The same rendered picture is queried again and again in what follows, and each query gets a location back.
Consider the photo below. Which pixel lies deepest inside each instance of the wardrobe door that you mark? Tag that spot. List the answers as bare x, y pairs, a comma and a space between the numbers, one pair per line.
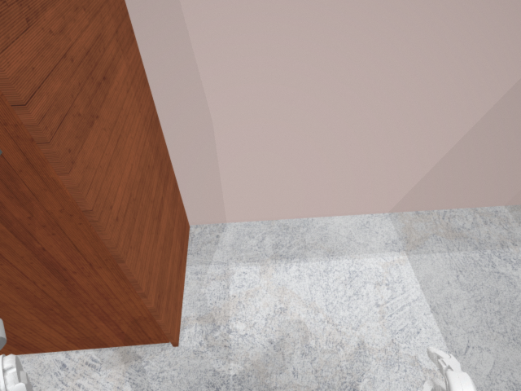
60, 288

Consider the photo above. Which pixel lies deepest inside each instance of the robot right hand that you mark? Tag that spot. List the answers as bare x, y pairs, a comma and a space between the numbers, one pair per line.
450, 368

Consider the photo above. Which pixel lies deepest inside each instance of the left robot upper arm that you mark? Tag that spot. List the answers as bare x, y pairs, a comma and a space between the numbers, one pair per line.
12, 375

